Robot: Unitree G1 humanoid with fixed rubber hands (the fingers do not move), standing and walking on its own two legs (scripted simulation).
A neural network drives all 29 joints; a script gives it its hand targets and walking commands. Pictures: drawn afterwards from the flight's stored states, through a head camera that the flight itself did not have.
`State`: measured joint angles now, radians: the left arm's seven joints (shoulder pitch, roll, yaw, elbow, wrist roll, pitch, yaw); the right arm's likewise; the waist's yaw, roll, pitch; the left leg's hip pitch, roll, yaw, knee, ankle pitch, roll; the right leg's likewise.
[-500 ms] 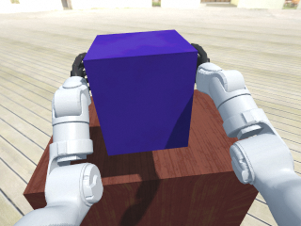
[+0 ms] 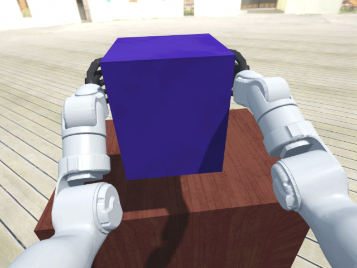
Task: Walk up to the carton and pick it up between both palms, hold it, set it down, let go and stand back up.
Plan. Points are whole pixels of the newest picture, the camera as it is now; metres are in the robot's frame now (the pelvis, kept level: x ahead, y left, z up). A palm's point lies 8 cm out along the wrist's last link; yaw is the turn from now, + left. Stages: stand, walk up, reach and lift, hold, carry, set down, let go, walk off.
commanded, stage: hold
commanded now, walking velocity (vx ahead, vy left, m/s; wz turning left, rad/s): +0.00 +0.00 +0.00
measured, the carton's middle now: (169, 104) +0.38 +0.01 +0.27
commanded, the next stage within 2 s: set down in 0.52 s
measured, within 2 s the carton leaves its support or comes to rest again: neither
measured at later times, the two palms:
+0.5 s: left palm (93, 98) +0.37 +0.17 +0.30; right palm (234, 82) +0.37 -0.13 +0.32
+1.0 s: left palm (86, 90) +0.39 +0.19 +0.31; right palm (222, 88) +0.40 -0.11 +0.29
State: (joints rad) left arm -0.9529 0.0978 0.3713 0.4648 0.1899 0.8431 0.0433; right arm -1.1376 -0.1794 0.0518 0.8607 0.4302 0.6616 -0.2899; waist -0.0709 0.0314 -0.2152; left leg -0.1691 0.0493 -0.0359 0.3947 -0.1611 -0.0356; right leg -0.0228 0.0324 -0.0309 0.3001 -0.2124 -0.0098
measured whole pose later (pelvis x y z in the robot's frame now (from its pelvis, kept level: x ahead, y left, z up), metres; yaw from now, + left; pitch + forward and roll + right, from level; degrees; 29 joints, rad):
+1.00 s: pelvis +0.00 +0.00 +0.00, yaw +1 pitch -6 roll -1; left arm -1.03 0.10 0.44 0.53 0.33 0.64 -0.02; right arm -1.13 -0.07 -0.12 1.00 0.19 0.34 -0.18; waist -0.06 -0.04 -0.09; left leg -0.08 0.03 -0.04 0.33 -0.14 -0.03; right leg 0.06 0.02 -0.04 0.27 -0.21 -0.01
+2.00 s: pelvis +0.00 -0.02 +0.00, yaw +1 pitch -3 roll +0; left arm -0.88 -0.01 0.42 0.49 0.30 0.51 0.09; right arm -1.07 -0.08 -0.20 1.09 0.07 0.16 -0.08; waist 0.03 -0.03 -0.04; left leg -0.14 0.05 -0.05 0.32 -0.12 -0.06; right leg -0.03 0.04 -0.05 0.31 -0.22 -0.03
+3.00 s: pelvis +0.00 -0.03 +0.00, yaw +0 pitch +9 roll -1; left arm -0.83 -0.09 0.46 0.59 0.27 0.31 0.16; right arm -1.08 -0.12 -0.28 1.23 -0.05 0.00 -0.01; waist 0.15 -0.02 -0.12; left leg -0.37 0.08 -0.05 0.29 -0.08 -0.08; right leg -0.27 0.06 -0.05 0.30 -0.19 -0.05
